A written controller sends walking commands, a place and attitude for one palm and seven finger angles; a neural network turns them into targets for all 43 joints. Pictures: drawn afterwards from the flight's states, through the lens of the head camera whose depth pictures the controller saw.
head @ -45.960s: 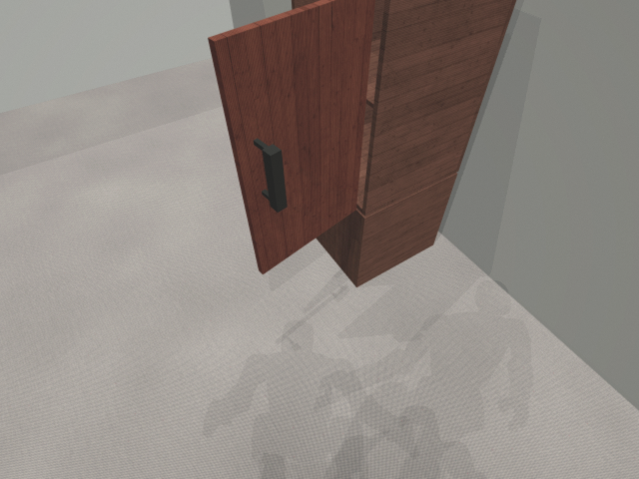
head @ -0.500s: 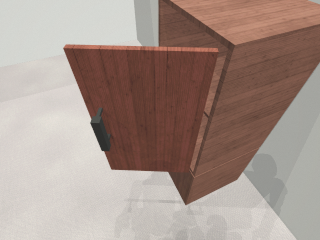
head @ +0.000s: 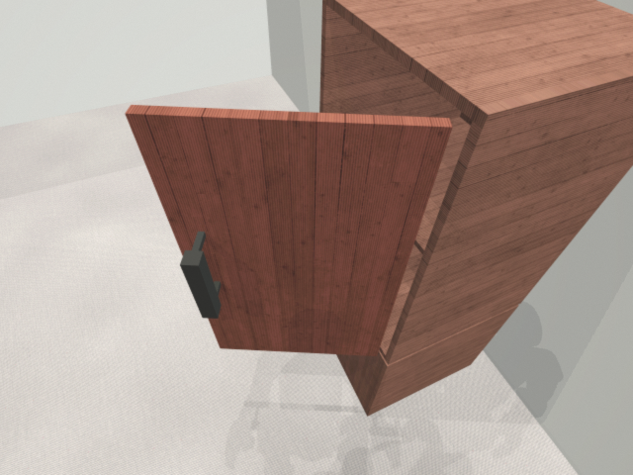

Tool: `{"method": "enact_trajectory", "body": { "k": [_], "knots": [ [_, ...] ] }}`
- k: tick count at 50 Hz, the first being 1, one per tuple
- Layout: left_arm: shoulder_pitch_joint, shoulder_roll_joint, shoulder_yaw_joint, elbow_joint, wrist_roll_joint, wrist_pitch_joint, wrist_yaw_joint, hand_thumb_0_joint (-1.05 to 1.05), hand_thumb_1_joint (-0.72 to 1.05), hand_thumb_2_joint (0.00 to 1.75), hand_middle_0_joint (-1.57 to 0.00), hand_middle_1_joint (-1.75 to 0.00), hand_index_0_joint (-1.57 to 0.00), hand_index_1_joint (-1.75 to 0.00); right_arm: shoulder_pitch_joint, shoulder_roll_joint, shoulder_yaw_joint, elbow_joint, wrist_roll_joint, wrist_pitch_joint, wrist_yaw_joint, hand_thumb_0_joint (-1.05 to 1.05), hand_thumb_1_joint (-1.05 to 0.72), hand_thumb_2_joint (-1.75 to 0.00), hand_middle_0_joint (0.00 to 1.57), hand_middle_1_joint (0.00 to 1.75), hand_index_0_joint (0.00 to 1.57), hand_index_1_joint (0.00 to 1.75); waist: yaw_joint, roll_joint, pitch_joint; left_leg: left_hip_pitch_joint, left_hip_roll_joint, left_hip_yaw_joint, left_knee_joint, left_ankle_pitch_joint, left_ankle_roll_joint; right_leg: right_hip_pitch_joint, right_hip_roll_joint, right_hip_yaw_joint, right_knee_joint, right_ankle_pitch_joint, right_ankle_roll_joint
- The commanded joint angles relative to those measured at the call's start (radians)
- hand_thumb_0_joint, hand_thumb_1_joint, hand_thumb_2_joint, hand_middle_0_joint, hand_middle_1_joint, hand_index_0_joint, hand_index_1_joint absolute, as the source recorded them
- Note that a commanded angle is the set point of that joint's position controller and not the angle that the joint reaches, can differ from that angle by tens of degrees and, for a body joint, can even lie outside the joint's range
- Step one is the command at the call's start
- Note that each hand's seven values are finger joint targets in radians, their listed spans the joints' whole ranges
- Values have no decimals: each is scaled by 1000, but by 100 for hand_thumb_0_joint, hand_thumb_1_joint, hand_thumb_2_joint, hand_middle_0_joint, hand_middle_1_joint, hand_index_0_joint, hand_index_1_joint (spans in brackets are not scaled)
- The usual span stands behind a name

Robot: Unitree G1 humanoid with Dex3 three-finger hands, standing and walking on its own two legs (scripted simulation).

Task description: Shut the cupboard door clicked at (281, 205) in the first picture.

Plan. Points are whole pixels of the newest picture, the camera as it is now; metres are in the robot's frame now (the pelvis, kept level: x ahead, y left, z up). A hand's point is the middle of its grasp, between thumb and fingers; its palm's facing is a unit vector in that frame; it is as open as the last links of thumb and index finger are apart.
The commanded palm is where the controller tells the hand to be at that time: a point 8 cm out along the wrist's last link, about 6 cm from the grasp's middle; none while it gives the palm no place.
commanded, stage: come to a stop and stand still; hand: left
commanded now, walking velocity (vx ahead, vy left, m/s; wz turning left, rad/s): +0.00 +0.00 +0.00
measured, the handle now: (206, 275) +0.39 +0.20 -0.02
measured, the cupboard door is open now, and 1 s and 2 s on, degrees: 63 63 63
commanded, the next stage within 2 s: look again from close up in 0.04 s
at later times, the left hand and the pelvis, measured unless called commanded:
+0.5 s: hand out of the picture -0.01 +0.17 -0.18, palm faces +0.03 -0.98 -0.18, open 7.4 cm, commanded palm none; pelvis +0.00 +0.00 +0.00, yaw +0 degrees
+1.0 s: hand out of the picture -0.02 +0.17 -0.18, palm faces +0.04 -0.98 -0.19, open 7.4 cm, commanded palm none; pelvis -0.02 +0.00 +0.00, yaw +0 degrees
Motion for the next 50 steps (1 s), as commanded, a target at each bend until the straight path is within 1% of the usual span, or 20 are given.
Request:
{"method": "enact_trajectory", "body": {
  "k": [1,5,7,10,12,13,17,19,23,26,27,31,32,35,39,42,43,48,49,50],
  "knots": [
    [65,108,16,-22,3,-11,6,0,90,90,-20,-30,-20,-30,81,-98,-14,-12,-2,-15,-6,0,-90,-90,20,30,20,30,-12,17,-18,80,145,-131,-52,426,-5,-37,-96,72,-50,324,-30],
    [70,107,16,-18,3,-10,7,0,90,90,-20,-30,-20,-30,74,-97,-14,-7,-2,-14,-7,0,-90,-90,20,30,20,30,-10,20,-13,84,143,-133,-57,419,-6,-33,-98,72,-60,325,-29],
    [72,103,16,-18,5,-11,6,0,90,90,-20,-30,-20,-30,71,-89,-14,-4,-1,-13,-7,0,-90,-90,20,30,20,30,-7,0,11,72,143,-130,-61,397,-3,-34,-98,71,-71,328,-29],
    [71,105,15,-14,3,-11,6,0,90,90,-20,-30,-20,-30,76,-93,-13,3,-2,-13,-6,0,-90,-90,20,30,20,30,-9,6,5,74,142,-131,-72,374,-7,-28,-100,73,-77,311,-27],
    [74,100,15,-14,4,-11,6,0,90,90,-20,-30,-20,-30,77,-85,-13,7,-1,-13,-6,0,-90,-90,20,30,20,30,-7,-9,26,59,141,-134,-77,357,-4,-29,-99,72,-84,307,-29],
    [77,102,14,-11,4,-12,6,0,90,90,-20,-30,-20,-30,79,-88,-12,10,-1,-13,-6,0,-90,-90,20,30,20,30,-7,-11,17,65,141,-134,-77,359,-6,-25,-102,73,-82,315,-29],
    [80,94,13,-8,3,-11,5,0,90,90,-20,-30,-20,-30,83,-77,-11,17,-1,-11,-5,0,-90,-90,20,30,20,30,-7,-6,39,50,140,-135,-90,311,-5,-31,-99,74,-98,268,-29],
    [82,96,12,-4,1,-11,5,0,90,90,-20,-30,-20,-30,87,-79,-9,21,-1,-13,-5,0,-90,-90,20,30,20,30,-7,14,30,54,139,-135,-96,304,-7,-29,-101,76,-100,258,-30],
    [88,89,11,0,2,-12,4,0,90,90,-20,-30,-20,-30,92,-74,-8,27,0,-12,-4,0,-90,-90,20,30,20,30,-7,-2,42,41,137,-138,-101,274,-7,-31,-99,78,-109,241,-29],
    [91,88,12,2,1,-13,5,0,90,90,-20,-30,-20,-30,101,-73,-10,29,0,-14,-4,0,-90,-90,20,30,20,30,-9,5,19,59,138,-140,-98,301,-6,-25,-101,76,-106,253,-29],
    [93,85,13,0,2,-14,5,0,90,90,-20,-30,-20,-30,105,-64,-11,32,1,-15,-5,0,-90,-90,20,30,20,30,-7,-6,30,50,139,-135,-96,299,-5,-23,-99,73,-107,260,-30],
    [96,84,12,4,1,-14,6,0,90,90,-20,-30,-20,-30,113,-67,-9,37,0,-16,-6,0,-90,-90,20,30,20,30,-9,11,16,57,139,-139,-97,312,-7,-20,-101,72,-104,258,-30],
    [100,78,12,5,2,-14,6,0,90,90,-20,-30,-20,-30,110,-60,-10,37,1,-15,-7,0,-90,-90,20,30,20,30,-6,1,38,48,139,-138,-97,304,-5,-27,-98,73,-109,255,-30],
    [104,77,11,8,1,-13,6,0,90,90,-20,-30,-20,-30,113,-63,-10,39,0,-15,-7,0,-90,-90,20,30,20,30,-7,13,37,53,139,-139,-99,301,-6,-33,-100,74,-110,243,-29],
    [106,74,13,11,2,-14,6,0,90,90,-20,-30,-20,-30,119,-59,-10,39,0,-16,-7,0,-90,-90,20,30,20,30,-8,5,41,50,139,-140,-100,307,-6,-31,-100,73,-108,252,-29],
    [99,86,20,-8,4,-9,10,0,90,90,-20,-30,-20,-30,106,-60,-19,21,5,-16,-11,0,-90,-90,20,30,20,30,-7,1,44,53,148,-140,-85,425,-5,-45,-104,78,-80,332,-28],
    [101,85,23,-14,3,-5,12,0,90,90,-20,-30,-20,-30,110,-60,-21,17,4,-14,-12,0,-90,-90,20,30,20,30,-7,11,31,61,151,-138,-71,471,-7,-47,-106,78,-61,358,-28],
    [85,93,41,-49,5,12,12,0,90,90,-20,-30,-20,-30,96,-81,-45,-15,2,4,-17,0,-90,-90,20,30,20,30,-10,39,5,80,183,-146,-33,572,6,-97,-91,68,12,318,-23],
    [88,87,40,-51,5,13,11,0,90,90,-20,-30,-20,-30,91,-83,-45,-20,2,6,-16,0,-90,-90,20,30,20,30,-8,42,-10,72,185,-149,-35,532,11,-93,-87,69,10,282,-22],
    [109,104,27,-62,17,-1,42,0,90,90,-20,-30,-20,-30,56,-142,-54,-100,21,7,-7,0,-90,-90,20,30,20,30,-24,56,-51,83,224,-136,164,835,-18,-148,-107,63,-7,475,6]
  ]
}}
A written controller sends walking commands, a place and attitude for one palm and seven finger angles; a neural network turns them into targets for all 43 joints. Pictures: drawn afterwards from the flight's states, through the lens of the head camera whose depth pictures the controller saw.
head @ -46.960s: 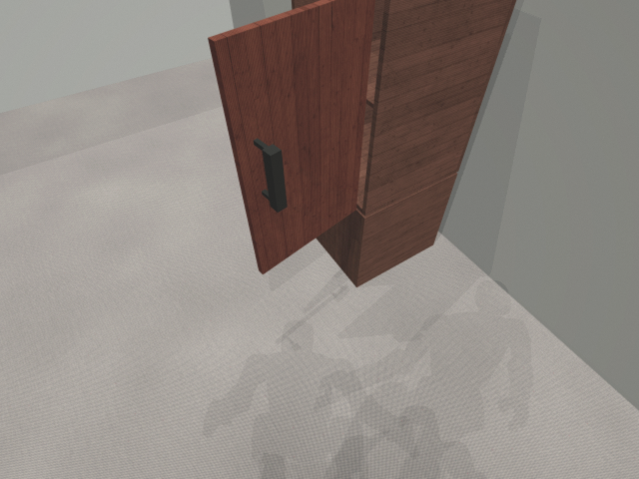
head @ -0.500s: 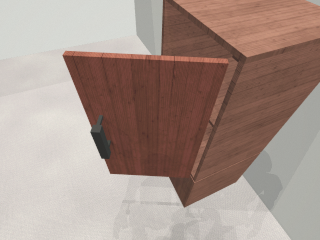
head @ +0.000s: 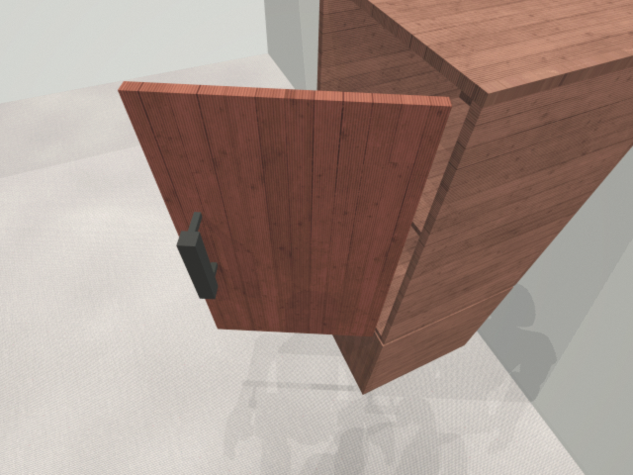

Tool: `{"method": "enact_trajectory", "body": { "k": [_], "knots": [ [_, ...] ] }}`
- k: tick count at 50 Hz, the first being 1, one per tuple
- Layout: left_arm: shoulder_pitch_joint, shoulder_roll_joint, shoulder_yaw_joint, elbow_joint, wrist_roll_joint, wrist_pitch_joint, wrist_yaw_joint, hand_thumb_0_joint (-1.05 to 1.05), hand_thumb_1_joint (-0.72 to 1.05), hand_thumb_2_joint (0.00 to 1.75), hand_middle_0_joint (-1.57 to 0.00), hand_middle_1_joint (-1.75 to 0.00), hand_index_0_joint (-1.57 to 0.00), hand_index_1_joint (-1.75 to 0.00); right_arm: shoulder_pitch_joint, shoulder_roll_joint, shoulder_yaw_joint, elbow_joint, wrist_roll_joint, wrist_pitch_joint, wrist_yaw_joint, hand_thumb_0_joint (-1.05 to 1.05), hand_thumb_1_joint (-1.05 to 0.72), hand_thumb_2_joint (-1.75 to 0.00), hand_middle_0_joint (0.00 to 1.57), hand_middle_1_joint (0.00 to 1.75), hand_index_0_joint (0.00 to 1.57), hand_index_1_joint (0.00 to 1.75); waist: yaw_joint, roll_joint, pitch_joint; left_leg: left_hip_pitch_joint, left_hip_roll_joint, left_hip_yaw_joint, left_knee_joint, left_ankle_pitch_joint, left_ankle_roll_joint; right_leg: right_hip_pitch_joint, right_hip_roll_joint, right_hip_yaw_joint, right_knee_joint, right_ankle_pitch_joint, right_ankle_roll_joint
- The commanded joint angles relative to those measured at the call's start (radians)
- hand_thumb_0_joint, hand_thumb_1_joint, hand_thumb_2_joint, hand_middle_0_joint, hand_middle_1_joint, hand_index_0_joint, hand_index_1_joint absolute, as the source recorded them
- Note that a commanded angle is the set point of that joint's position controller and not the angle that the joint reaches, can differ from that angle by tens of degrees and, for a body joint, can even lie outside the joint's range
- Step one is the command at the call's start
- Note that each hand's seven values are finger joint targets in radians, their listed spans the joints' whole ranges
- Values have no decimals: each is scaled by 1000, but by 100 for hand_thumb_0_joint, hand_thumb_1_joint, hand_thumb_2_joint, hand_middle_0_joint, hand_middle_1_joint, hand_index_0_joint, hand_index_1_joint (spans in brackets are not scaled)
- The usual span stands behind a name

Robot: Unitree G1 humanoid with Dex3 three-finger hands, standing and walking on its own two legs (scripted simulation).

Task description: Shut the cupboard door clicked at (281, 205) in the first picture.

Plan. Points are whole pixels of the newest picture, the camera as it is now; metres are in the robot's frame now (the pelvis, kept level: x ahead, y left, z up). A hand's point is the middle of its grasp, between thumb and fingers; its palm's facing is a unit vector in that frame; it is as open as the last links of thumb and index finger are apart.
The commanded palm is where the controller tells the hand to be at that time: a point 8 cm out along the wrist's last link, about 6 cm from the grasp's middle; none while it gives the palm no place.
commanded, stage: come to a stop and stand still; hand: left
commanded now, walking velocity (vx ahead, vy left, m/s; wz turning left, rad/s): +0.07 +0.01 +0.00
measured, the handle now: (202, 256) +0.41 +0.21 -0.02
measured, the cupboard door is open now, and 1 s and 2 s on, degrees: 63 63 63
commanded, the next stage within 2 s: look again from close up in 1.02 s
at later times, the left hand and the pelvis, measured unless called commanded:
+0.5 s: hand out of the picture -0.01 +0.19 -0.18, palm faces +0.02 -0.98 -0.18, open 7.4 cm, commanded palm none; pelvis -0.01 +0.02 -0.01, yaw +0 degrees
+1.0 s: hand out of the picture +0.03 +0.19 -0.18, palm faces +0.03 -0.98 -0.18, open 7.4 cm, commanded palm none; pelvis +0.02 +0.02 +0.00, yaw +0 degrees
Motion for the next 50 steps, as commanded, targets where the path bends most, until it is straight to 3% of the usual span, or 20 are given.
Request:
{"method": "enact_trajectory", "body": {
  "k": [1,2,3,4,7,9,11,15,17,19,20,21,25,27,30,32,40,47,50],
  "knots": [
    [93,132,18,-97,7,-28,36,0,90,90,-20,-30,-20,-30,88,-130,-30,-139,3,-7,15,0,-90,-90,20,30,20,30,-24,52,-196,26,181,-151,162,465,-13,-14,-114,76,16,341,-31],
    [97,140,20,-88,5,-42,26,0,90,90,-20,-30,-20,-30,30,-108,-26,-146,-6,-12,19,0,-90,-90,20,30,20,30,-7,107,-219,9,128,-117,150,302,-16,27,-158,128,7,513,-59],
    [74,142,13,-87,2,-47,23,0,90,90,-20,-30,-20,-30,57,-90,-19,-149,-6,-10,18,0,-90,-90,20,30,20,30,-33,31,-233,-12,116,-118,120,159,-22,43,-170,137,10,464,-76],
    [58,125,5,-99,1,-48,18,0,90,90,-20,-30,-20,-30,63,-92,-15,-153,-8,-7,21,0,-90,-90,20,30,20,30,-38,3,-203,-14,111,-118,100,99,-22,10,-155,135,-5,363,-79],
    [40,107,-8,-93,6,-46,7,0,90,90,-20,-30,-20,-30,60,-93,-5,-142,-15,-8,28,0,-90,-90,20,30,20,30,-33,16,-72,-39,115,-136,50,22,-13,-90,-105,120,-68,59,-68],
    [38,115,-7,-93,11,-32,0,0,90,90,-20,-30,-20,-30,60,-113,-6,-143,-20,3,35,0,-90,-90,20,30,20,30,-28,-11,52,-121,100,-143,21,-188,-10,-163,-82,129,-105,-244,-71],
    [49,135,1,-102,15,-21,-5,0,90,90,-20,-30,-20,-30,72,-128,-11,-146,-26,11,42,0,-90,-90,20,30,20,30,-24,-53,114,-171,77,-126,38,-272,-10,-229,-83,154,-134,-401,-78],
    [35,150,14,-123,13,-15,-9,0,90,90,-20,-30,-20,-30,116,-122,-11,-141,-30,13,44,0,-90,-90,20,30,20,30,-39,-44,129,-143,66,-106,77,-263,-11,-313,-86,161,-126,-442,-91],
    [42,130,15,-130,15,-15,-11,0,90,90,-20,-30,-20,-30,130,-121,-9,-136,-30,5,40,0,-90,-90,20,30,20,30,-39,36,121,-158,97,-164,-16,-294,6,-275,-39,106,-40,-342,-72],
    [67,105,9,-126,13,-16,-15,0,90,90,-20,-30,-20,-30,121,-156,-10,-137,-27,-5,35,0,-90,-90,20,30,20,30,-20,124,70,-185,184,-292,-138,-386,41,-193,8,30,83,-206,-49],
    [76,90,4,-118,16,-17,-16,0,90,90,-20,-30,-20,-30,109,-163,-13,-136,-23,-10,31,0,-90,-90,20,30,20,30,-9,141,60,-187,211,-334,-167,-373,59,-170,13,9,115,-146,-43],
    [86,83,0,-111,16,-20,-17,0,90,90,-20,-30,-20,-30,99,-163,-11,-135,-18,-15,28,0,-90,-90,20,30,20,30,1,125,45,-183,222,-336,-162,-311,70,-143,9,10,109,-106,-41],
    [114,85,-6,-73,4,-36,-13,0,90,90,-20,-30,-20,-30,99,-128,5,-113,-9,-34,21,0,-90,-90,20,30,20,30,8,62,-41,-108,157,-209,-58,9,34,-46,-46,77,7,59,-51],
    [108,89,-7,-58,2,-39,-9,0,90,90,-20,-30,-20,-30,111,-110,7,-93,-5,-38,17,0,-90,-90,20,30,20,30,-1,3,-52,-73,136,-167,-12,134,23,-31,-64,90,-11,157,-48],
    [113,89,-10,-36,-2,-40,-3,0,90,90,-20,-30,-20,-30,131,-112,9,-60,-4,-39,13,0,-90,-90,20,30,20,30,-12,0,-92,6,130,-139,19,245,10,-27,-79,94,-11,252,-41],
    [115,87,-11,-27,-2,-40,0,0,90,90,-20,-30,-20,-30,128,-104,10,-46,-3,-39,10,0,-90,-90,20,30,20,30,-12,33,-86,21,133,-135,18,289,11,-28,-76,91,-15,266,-38],
    [112,86,-11,0,0,-32,8,0,90,90,-20,-30,-20,-30,111,-102,7,-16,-3,-34,2,0,-90,-90,20,30,20,30,-14,26,-73,64,139,-132,15,400,5,-11,-82,81,-17,341,-29],
    [98,90,-10,0,3,-28,8,0,90,90,-20,-30,-20,-30,79,-107,5,-12,-5,-28,1,0,-90,-90,20,30,20,30,-12,17,-31,68,141,-134,-10,389,6,-17,-81,80,-42,324,-24],
    [90,95,-10,-2,1,-24,7,0,90,90,-20,-30,-20,-30,72,-118,5,-13,-6,-28,1,0,-90,-90,20,30,20,30,-12,36,-45,83,143,-138,-23,394,4,-10,-84,77,-47,302,-22]
  ]
}}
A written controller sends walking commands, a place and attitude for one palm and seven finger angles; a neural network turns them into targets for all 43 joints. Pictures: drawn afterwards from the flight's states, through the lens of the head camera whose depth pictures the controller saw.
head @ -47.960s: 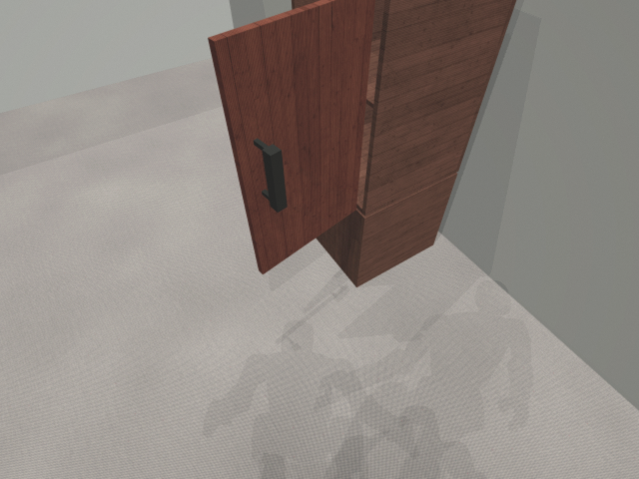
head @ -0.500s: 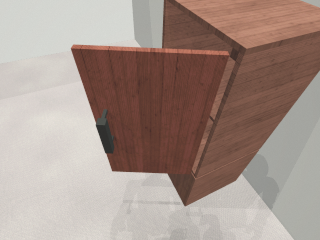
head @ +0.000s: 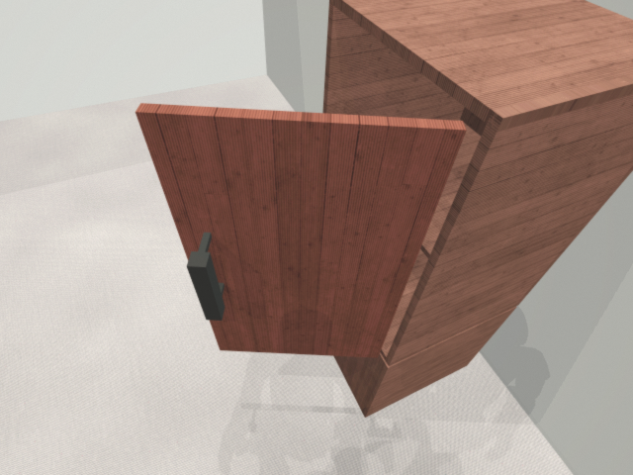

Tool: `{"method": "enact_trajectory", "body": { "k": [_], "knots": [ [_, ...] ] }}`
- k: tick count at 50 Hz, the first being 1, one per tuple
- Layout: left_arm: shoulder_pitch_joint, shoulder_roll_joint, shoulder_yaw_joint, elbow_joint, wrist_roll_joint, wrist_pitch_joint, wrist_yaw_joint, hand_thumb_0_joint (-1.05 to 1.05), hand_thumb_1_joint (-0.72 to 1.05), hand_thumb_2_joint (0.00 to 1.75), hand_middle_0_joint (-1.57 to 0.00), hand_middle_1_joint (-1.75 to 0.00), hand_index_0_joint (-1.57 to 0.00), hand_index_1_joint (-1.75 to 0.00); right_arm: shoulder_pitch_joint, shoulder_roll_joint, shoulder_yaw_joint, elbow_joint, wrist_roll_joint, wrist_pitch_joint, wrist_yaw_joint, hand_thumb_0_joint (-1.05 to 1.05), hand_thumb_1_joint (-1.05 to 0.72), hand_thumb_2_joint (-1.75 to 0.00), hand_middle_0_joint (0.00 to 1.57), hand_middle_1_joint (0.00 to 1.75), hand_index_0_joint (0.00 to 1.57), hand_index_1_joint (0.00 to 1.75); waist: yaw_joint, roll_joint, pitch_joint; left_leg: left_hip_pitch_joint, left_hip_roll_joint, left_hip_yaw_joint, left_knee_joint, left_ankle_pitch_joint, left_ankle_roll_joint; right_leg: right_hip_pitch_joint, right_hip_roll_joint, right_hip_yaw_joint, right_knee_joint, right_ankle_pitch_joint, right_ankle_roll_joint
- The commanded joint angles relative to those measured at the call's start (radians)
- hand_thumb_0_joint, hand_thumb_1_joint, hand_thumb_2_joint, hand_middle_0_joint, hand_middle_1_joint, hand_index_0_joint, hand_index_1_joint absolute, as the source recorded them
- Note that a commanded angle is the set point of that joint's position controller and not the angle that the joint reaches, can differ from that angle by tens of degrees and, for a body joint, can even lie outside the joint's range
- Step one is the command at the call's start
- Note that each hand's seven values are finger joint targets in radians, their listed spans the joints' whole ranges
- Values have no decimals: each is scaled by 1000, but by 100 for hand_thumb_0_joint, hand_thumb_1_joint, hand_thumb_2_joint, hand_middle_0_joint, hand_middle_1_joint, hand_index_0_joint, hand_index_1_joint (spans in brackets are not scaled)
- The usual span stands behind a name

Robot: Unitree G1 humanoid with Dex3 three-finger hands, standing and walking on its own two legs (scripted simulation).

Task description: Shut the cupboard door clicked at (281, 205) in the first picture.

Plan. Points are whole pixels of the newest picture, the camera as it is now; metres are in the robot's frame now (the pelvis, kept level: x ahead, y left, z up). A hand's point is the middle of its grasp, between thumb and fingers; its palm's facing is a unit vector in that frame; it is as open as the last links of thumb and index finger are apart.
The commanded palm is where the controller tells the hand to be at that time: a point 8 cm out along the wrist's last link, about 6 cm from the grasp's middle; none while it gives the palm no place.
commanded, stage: come to a stop and stand still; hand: left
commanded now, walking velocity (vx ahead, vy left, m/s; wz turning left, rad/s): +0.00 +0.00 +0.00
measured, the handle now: (210, 277) +0.39 +0.19 -0.02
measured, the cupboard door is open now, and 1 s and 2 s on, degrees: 63 63 63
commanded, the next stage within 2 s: look again from close up in 0.02 s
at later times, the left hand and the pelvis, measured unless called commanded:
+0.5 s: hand out of the picture -0.03 +0.17 -0.18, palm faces +0.04 -0.98 -0.17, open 7.4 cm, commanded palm none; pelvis -0.02 +0.00 +0.00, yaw +1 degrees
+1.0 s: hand (205, 439) +0.16 +0.14 -0.01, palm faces +0.03 -1.00 +0.05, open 6.6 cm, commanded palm +0.08 +0.21 -0.06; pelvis -0.06 -0.02 -0.05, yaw +3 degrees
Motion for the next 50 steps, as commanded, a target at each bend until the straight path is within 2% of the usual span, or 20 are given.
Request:
{"method": "enact_trajectory", "body": {
  "k": [1,7,13,33,34,35,36,37,38,39,40,41,42,43,45,46,47,48,49,50],
  "knots": [
    [73,94,12,-20,3,-5,4,0,90,90,-20,-30,-20,-30,81,-102,-14,-19,-3,-13,-4,0,-90,-90,20,30,20,30,-9,27,-2,69,155,-142,-70,463,-20,-47,-82,52,-40,328,-42],
    [66,93,15,-26,6,-2,1,0,90,90,-20,-30,-20,-30,72,-98,-13,-18,-2,-12,-2,0,-90,-90,20,30,20,30,-4,12,30,45,153,-150,-98,395,-17,-48,-84,51,-65,269,-40],
    [62,96,15,-24,4,-5,-1,0,90,90,-20,-30,-20,-30,74,-101,-11,-13,-2,-13,1,0,-90,-90,20,30,20,30,-5,1,21,43,150,-154,-113,344,-20,-42,-90,57,-81,259,-40],
    [94,73,11,0,5,-4,-3,0,90,90,-20,-30,-20,-30,114,-79,-9,5,0,-14,2,0,-90,-90,20,30,20,30,-6,20,54,10,148,-171,-162,219,-23,-63,-88,53,-105,165,-39],
    [124,92,2,16,25,-36,33,0,90,90,-20,-30,-20,-30,56,-126,-6,-64,9,-21,13,0,-90,-90,20,30,20,30,1,33,32,-21,173,-168,41,609,-53,-90,-108,53,-65,418,-24],
    [-719,608,367,-1613,-98,-281,53,0,90,90,-20,-30,-20,-30,194,-339,-61,-370,25,-202,-61,0,-90,-90,20,30,20,30,-204,91,-396,362,135,-240,10,760,-76,-198,31,-103,143,418,-9],
    [-72,181,9,-1363,-117,-212,65,0,90,90,-22,-32,-22,-32,108,-210,22,-341,70,-307,-79,0,-90,-90,20,30,20,30,-83,431,-478,498,155,-214,-15,771,-112,-270,68,-91,288,24,-30],
    [-63,144,52,-1301,-146,-153,98,0,90,90,-24,-34,-24,-34,75,-204,-2,-286,35,-333,-71,0,-90,-90,20,30,20,30,-33,365,-427,345,154,-209,-81,792,-168,-261,50,-60,262,-41,-39],
    [211,-104,-98,-976,-148,-37,85,0,90,90,-25,-36,-25,-36,81,-147,-6,-256,44,-336,-29,0,-90,-90,20,30,20,30,-51,203,-263,192,156,-226,-106,587,-147,-316,13,-54,264,-68,-23],
    [21,-81,-138,-1176,-172,-60,82,0,90,90,-27,-38,-27,-38,90,-212,-34,-325,52,-340,0,0,-90,-90,20,30,20,30,-75,188,-124,54,142,-218,-61,374,-124,-322,-3,-60,222,-33,-27],
    [5,-79,-125,-1159,-163,-98,63,0,90,90,-29,-40,-29,-40,53,-208,-40,-382,50,-351,6,0,-90,-90,20,30,20,30,-75,135,-46,-44,112,-215,-9,221,-110,-328,0,-79,157,2,-35],
    [-21,-32,-72,-1065,-150,-145,46,0,90,90,-31,-42,-31,-42,23,-227,-43,-408,40,-356,10,0,-90,-90,20,30,20,30,-90,12,25,-159,84,-209,60,73,-96,-367,-4,-87,103,26,-39],
    [59,-4,-15,-949,-150,-191,19,0,90,90,-33,-44,-33,-44,21,-227,-54,-440,34,-355,19,0,-90,-90,20,30,20,30,-85,-109,47,-256,52,-194,128,-3,-83,-410,-13,-76,72,-34,-45],
    [163,-24,3,-848,-162,-253,-20,0,90,90,-35,-46,-35,-46,1,-221,-53,-475,27,-349,26,0,-90,-90,20,30,20,30,-55,-253,46,-348,42,-187,186,-58,-79,-476,-18,-74,105,-132,-45],
    [320,14,106,-799,-221,-408,-134,0,90,90,-38,-50,-38,-50,-42,-220,-75,-536,19,-337,36,0,-90,-90,20,30,20,30,17,-387,-26,-512,17,-153,295,-106,-88,-528,-11,-56,197,-242,-51],
    [371,6,103,-813,-254,-488,-208,0,90,90,-40,-52,-40,-52,-71,-218,-82,-573,16,-329,43,0,-90,-90,20,30,20,30,36,-439,-39,-595,8,-125,356,-129,-93,-537,-21,-5,215,-302,-46],
    [380,57,148,-789,-273,-551,-277,0,90,90,-42,-54,-42,-54,-80,-224,-90,-598,22,-311,56,0,-90,-90,20,30,20,30,50,-386,-56,-651,2,-115,407,-139,-105,-520,-47,58,239,-292,-50],
    [344,97,180,-813,-287,-611,-343,0,90,90,-44,-56,-44,-56,-99,-230,-92,-637,23,-300,67,0,-90,-90,20,30,20,30,46,-311,-88,-703,-9,-106,452,-162,-108,-501,-64,105,276,-283,-50],
    [358,157,251,-807,-285,-630,-364,0,90,90,-46,-58,-46,-58,-116,-225,-101,-675,32,-285,65,0,-90,-90,20,30,20,30,66,-218,-103,-744,-16,-89,482,-183,-99,-505,-64,130,303,-302,-54],
    [334,185,268,-847,-275,-627,-370,0,90,90,-47,-60,-47,-60,-139,-222,-97,-712,35,-272,66,0,-90,-90,20,30,20,30,81,-87,-117,-774,-24,-74,496,-202,-87,-522,-57,139,325,-346,-58]
  ]
}}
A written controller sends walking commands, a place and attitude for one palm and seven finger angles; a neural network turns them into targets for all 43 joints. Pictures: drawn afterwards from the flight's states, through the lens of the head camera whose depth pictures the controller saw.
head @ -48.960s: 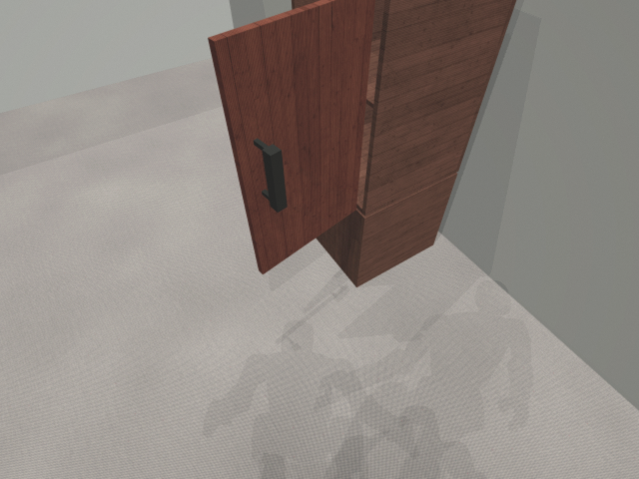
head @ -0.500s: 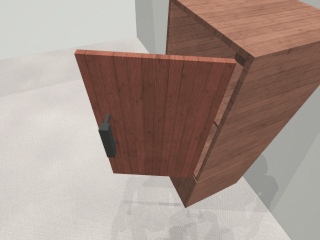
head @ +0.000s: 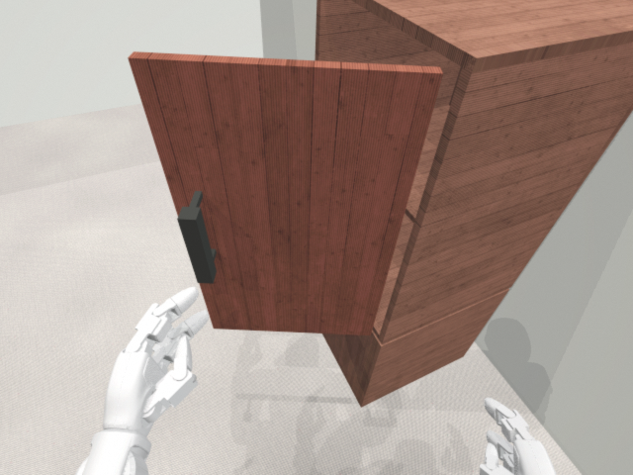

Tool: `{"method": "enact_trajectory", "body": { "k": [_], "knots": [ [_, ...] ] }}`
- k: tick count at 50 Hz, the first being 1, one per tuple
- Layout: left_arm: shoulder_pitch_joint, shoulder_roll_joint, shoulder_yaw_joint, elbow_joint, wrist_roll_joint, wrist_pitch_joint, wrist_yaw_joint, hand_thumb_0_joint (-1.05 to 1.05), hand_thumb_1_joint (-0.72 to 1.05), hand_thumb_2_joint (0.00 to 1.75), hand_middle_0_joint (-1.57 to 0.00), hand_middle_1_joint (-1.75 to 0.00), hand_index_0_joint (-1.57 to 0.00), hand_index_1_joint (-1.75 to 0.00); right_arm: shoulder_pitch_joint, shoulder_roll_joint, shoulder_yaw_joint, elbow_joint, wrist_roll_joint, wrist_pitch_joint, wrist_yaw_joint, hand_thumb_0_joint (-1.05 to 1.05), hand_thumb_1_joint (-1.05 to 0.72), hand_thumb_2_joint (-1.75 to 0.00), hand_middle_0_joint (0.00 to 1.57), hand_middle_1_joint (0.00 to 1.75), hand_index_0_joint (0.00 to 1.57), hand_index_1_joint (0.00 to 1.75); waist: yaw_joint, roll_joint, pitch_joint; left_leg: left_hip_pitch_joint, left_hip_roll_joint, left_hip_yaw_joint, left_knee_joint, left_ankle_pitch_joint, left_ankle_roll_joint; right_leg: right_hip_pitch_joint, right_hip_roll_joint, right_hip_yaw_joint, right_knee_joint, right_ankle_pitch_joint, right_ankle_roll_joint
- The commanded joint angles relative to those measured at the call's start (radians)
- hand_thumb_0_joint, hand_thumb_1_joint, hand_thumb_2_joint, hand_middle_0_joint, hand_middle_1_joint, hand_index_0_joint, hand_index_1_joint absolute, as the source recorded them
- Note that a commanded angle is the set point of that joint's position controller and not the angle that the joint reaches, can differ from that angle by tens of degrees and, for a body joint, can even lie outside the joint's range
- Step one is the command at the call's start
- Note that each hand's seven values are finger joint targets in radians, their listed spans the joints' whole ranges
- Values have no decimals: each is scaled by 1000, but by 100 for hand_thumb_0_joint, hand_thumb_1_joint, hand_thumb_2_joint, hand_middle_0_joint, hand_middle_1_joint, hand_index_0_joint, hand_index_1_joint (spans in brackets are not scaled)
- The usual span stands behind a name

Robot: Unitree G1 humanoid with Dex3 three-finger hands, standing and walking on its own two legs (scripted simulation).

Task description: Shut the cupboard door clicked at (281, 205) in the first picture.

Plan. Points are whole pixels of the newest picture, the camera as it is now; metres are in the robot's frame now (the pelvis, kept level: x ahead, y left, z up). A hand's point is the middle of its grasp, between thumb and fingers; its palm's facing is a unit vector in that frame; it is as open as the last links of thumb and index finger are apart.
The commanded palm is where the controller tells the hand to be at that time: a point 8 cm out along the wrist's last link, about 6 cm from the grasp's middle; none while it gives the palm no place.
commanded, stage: raise the hand and make a fist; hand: left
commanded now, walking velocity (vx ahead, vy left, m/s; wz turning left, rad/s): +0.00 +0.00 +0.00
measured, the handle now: (202, 237) +0.46 +0.19 +0.03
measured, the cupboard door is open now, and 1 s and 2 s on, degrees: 63 63 63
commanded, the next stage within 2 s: bring the fist close to the handle in 1.60 s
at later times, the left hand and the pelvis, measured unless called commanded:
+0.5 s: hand (179, 394) +0.23 +0.17 +0.00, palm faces -0.05 -1.00 +0.01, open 4.3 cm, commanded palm +0.19 +0.24 +0.01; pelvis +0.02 +0.00 -0.04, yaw +0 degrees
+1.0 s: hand (129, 382) +0.23 +0.22 +0.03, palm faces +0.03 -1.00 -0.03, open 3.1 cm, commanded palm +0.21 +0.27 +0.03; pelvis +0.02 +0.03 -0.03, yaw +1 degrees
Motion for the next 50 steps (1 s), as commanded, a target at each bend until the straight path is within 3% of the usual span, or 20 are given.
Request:
{"method": "enact_trajectory", "body": {
  "k": [1,2,6,8,9,11,13,16,19,22,24,26,29,32,34,37,38,42,46,50],
  "knots": [
    [257,227,195,-67,-24,-109,-110,0,90,90,-49,-62,-49,-62,-163,-124,-52,-299,14,-11,8,0,-90,-90,20,30,20,30,144,28,28,-304,-18,-36,55,-103,-35,-1,-71,198,-137,-318,5],
    [196,274,220,-150,-18,-98,-89,0,90,90,-51,-64,-51,-64,-162,-124,-54,-317,14,0,7,0,-90,-90,20,30,20,30,147,124,6,-296,-13,-42,60,-116,-31,-25,-61,203,-120,-356,-4],
    [-24,256,172,-577,-44,-156,-8,0,90,90,-58,-72,-58,-72,-128,-101,-35,-360,6,-20,-12,0,-90,-90,20,30,20,30,75,269,-204,-187,20,-102,101,-122,-2,-107,-22,169,-45,-282,-1],
    [-79,246,113,-736,-48,-207,0,0,90,90,-62,-76,-62,-76,-97,-105,-28,-336,4,-37,-33,0,-90,-90,20,30,20,30,22,235,-256,-170,30,-119,154,-93,7,-138,-10,179,-30,-247,5],
    [-44,183,38,-709,-55,-218,-17,0,90,90,-64,-78,-64,-78,-93,-107,-19,-319,6,-48,-41,0,-90,-90,20,30,20,30,-5,213,-216,-182,33,-126,177,-80,10,-163,-7,178,-32,-229,8],
    [-30,156,-18,-633,-65,-212,-65,0,90,90,-68,-82,-68,-82,-77,-127,-13,-288,9,-63,-54,0,-90,-90,20,30,20,30,-44,148,-156,-230,43,-140,224,-71,13,-190,-2,172,-35,-206,22],
    [-24,146,-56,-509,-60,-145,-121,0,90,90,-71,-86,-71,-86,-52,-138,-7,-269,19,-61,-71,0,-90,-90,20,30,20,30,-74,61,-95,-279,52,-147,247,-68,21,-202,-4,163,-46,-195,37],
    [91,195,16,-329,-35,50,-165,0,90,90,-77,-92,-77,-92,-33,-133,-16,-286,40,-27,-82,0,-90,-90,20,30,20,30,-14,-56,-108,-334,55,-130,217,-42,22,-117,-17,170,-85,-199,51],
    [160,272,152,-397,-58,214,-158,0,90,90,-82,-98,-82,-98,-73,-113,-17,-357,51,24,-80,0,-90,-90,20,30,20,30,93,-22,-272,-279,35,-112,162,78,12,83,-36,170,-59,-10,55],
    [210,272,276,-548,-98,224,-49,0,90,90,-88,-104,-88,-104,-94,-63,-10,-372,36,50,-74,0,-90,-90,20,30,20,30,154,13,-372,-201,33,-127,128,214,-4,208,-24,125,6,276,57],
    [242,214,250,-605,-102,162,10,0,90,90,-92,-108,-92,-108,-69,-39,-13,-356,27,46,-70,0,-90,-90,20,30,20,30,143,36,-356,-159,39,-128,101,267,-13,180,-12,76,39,390,45],
    [230,161,179,-583,-82,85,25,0,90,90,-95,-112,-95,-112,-55,-45,-15,-322,20,38,-63,0,-90,-90,20,30,20,30,103,41,-273,-152,47,-134,94,269,-17,72,1,41,58,360,40],
    [195,118,57,-511,-39,4,-16,0,90,90,-101,-118,-101,-118,-36,-80,-19,-296,8,24,-55,0,-90,-90,20,30,20,30,33,46,-182,-163,54,-149,125,239,-15,-94,11,16,83,246,32],
    [173,110,-7,-451,-38,7,-93,0,90,90,-106,-124,-106,-124,-25,-118,-24,-309,18,17,-62,0,-90,-90,20,30,20,30,5,24,-137,-172,55,-164,122,161,-10,-159,16,12,60,116,24],
    [156,173,44,-495,-51,20,-119,0,90,90,-110,-128,-110,-128,-19,-129,-32,-328,28,11,-69,0,-90,-90,20,30,20,30,27,39,-209,-149,55,-168,100,123,-12,-127,13,17,41,64,21],
    [126,284,163,-615,-59,36,-79,0,90,90,-115,-134,-115,-134,-25,-126,-28,-346,27,20,-77,0,-90,-90,20,30,20,30,82,118,-309,-70,56,-183,59,192,-31,-74,22,0,66,98,8],
    [147,262,166,-663,-66,33,-57,0,90,90,-117,-136,-117,-136,-24,-114,-26,-354,28,24,-76,0,-90,-90,20,30,20,30,95,151,-339,-15,61,-190,40,240,-44,-69,22,-11,70,115,7],
    [181,214,167,-630,-73,48,18,0,90,90,-124,-144,-124,-144,-17,-98,-15,-350,25,53,-71,0,-90,-90,20,30,20,30,88,135,-265,-8,65,-194,15,273,-53,-64,35,-30,54,134,8],
    [161,133,45,-474,-34,105,-12,0,90,90,-130,-150,-130,-150,-15,-122,-11,-350,29,72,-60,0,-90,-90,20,30,20,30,26,79,-112,-79,74,-205,-5,123,-50,-136,32,-43,19,57,18],
    [69,191,44,-460,-19,147,-72,0,90,90,-130,-150,-130,-150,-8,-143,-6,-374,36,68,-66,0,-90,-90,20,30,20,30,19,68,-120,-79,71,-217,-30,25,-38,-114,29,-27,-17,13,16]
  ]
}}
